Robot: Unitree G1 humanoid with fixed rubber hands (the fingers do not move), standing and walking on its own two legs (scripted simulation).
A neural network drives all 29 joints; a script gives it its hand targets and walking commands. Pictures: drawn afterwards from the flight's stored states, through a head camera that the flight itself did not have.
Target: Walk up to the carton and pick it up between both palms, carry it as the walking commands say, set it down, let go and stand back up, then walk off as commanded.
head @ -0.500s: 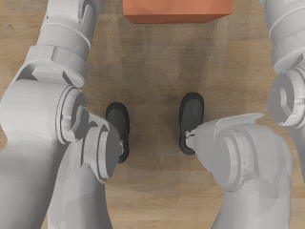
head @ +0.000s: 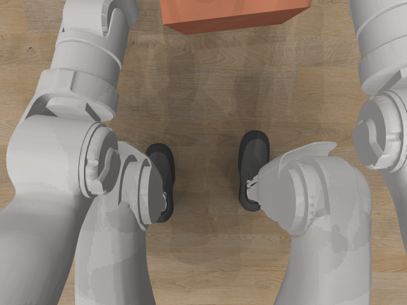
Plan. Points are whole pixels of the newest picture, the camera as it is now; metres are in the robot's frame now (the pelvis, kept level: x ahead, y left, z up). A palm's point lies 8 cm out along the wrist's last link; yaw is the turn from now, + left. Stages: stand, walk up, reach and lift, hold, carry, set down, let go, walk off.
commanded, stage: reach and lift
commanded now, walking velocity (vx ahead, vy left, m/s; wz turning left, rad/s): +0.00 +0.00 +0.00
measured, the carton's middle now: out of the picture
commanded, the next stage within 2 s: none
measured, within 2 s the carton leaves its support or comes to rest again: neither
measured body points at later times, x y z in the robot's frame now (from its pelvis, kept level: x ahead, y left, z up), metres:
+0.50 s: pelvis +0.00 +0.00 +0.01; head +0.36 -0.01 +0.26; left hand +0.57 +0.10 -0.13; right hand +0.61 -0.17 -0.10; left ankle +0.13 +0.12 -0.35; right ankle +0.15 -0.11 -0.35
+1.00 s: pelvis -0.01 +0.01 +0.03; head +0.33 -0.01 +0.32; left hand +0.55 +0.10 -0.08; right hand +0.60 -0.17 -0.03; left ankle +0.13 +0.12 -0.35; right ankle +0.15 -0.11 -0.35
